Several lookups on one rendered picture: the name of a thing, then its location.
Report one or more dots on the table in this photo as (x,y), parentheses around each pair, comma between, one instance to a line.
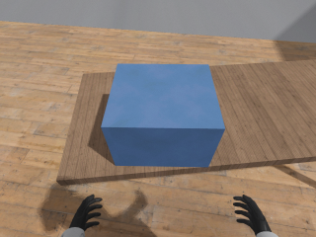
(268,110)

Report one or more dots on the left robot forearm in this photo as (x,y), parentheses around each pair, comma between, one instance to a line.
(73,232)

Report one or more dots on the carton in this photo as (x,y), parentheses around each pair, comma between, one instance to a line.
(162,115)

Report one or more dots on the robot right hand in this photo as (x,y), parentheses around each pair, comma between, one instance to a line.
(257,220)

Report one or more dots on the robot left hand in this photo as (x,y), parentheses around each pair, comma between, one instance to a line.
(81,216)

